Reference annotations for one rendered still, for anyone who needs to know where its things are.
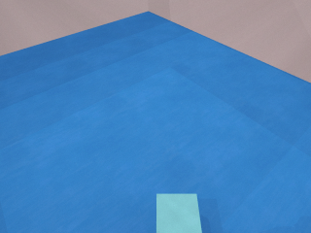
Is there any carton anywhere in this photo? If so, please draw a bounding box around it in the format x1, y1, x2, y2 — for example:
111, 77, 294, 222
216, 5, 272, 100
156, 193, 202, 233

